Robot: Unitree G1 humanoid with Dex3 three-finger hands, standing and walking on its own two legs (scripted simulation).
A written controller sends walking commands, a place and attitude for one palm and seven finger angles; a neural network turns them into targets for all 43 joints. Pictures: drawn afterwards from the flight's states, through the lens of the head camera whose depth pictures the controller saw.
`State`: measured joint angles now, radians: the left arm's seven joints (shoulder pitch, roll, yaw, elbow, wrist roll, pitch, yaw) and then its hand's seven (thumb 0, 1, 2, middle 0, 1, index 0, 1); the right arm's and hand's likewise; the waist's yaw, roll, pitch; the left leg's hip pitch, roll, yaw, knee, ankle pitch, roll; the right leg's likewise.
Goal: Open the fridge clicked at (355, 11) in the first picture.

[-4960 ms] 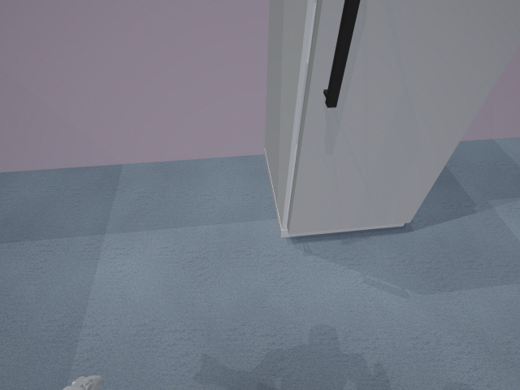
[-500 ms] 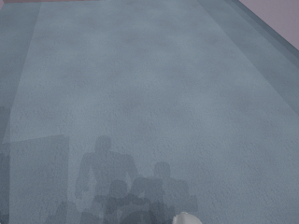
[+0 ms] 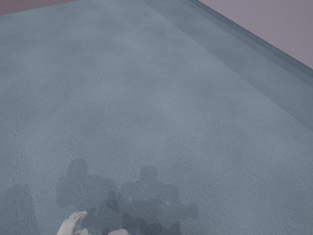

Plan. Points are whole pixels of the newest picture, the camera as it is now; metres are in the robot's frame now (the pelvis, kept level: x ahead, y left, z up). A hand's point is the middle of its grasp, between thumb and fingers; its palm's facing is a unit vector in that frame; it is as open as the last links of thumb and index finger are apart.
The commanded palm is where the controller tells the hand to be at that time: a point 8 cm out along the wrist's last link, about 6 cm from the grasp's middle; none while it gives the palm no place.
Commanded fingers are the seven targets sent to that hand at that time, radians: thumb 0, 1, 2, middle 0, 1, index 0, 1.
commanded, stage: walk to a spot facing it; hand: left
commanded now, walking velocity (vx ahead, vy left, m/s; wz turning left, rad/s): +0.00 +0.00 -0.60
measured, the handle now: out of the picture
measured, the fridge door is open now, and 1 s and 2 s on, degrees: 0 0 0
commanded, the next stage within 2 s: turn to face it in 1.70 s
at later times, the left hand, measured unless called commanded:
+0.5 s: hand (107, 222) +0.17 +0.15 -0.16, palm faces -0.32 -0.92 -0.24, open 7.4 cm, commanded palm none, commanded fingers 0.00 0.90 0.90 -0.20 -0.30 -0.20 -0.30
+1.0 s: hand (110, 211) +0.20 +0.15 -0.17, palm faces -0.52 -0.83 -0.20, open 7.4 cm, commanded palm none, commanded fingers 0.00 0.90 0.90 -0.20 -0.30 -0.20 -0.30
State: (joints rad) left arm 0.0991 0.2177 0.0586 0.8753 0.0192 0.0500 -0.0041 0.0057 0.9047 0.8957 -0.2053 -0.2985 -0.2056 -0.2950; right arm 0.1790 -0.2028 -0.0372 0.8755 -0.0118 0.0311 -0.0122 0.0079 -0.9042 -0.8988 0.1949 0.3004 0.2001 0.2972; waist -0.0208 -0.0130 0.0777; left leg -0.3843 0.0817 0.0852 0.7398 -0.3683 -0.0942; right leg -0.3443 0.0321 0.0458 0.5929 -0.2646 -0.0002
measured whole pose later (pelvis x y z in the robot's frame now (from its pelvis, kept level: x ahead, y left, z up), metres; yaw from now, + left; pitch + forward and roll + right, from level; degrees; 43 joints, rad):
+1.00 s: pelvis +0.02 +0.02 +0.00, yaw -36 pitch +0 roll -2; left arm 0.18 0.26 0.09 0.91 0.02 0.08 -0.01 0.01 0.91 0.90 -0.20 -0.30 -0.20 -0.29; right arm 0.15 -0.19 -0.02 0.86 -0.02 0.01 -0.02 0.01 -0.90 -0.90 0.20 0.30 0.20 0.30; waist 0.02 -0.06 0.07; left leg -0.30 0.06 0.12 0.60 -0.30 0.02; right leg -0.43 0.07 0.08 0.92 -0.45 0.03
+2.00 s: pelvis +0.06 -0.09 +0.00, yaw -65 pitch -1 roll -1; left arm 0.40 0.17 0.05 1.09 0.00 0.01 0.01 0.01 0.91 0.90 -0.20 -0.30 -0.20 -0.29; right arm 0.09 -0.18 -0.02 0.91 -0.02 -0.02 -0.01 0.01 -0.90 -0.90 0.20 0.30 0.20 0.30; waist 0.07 -0.03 0.07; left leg -0.37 0.07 0.14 0.63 -0.21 0.01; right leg -0.15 0.05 0.07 0.74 -0.50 -0.01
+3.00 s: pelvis +0.08 -0.14 +0.01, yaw -100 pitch +0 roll -2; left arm 0.20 0.25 0.09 0.92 0.02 0.08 -0.01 0.01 0.91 0.90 -0.20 -0.30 -0.20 -0.29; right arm 0.16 -0.18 -0.02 0.86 -0.02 0.02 -0.02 0.01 -0.90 -0.90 0.20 0.30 0.20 0.30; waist 0.02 -0.06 0.07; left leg -0.28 0.06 0.11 0.58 -0.30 0.02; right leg -0.45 0.08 0.07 0.92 -0.44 0.03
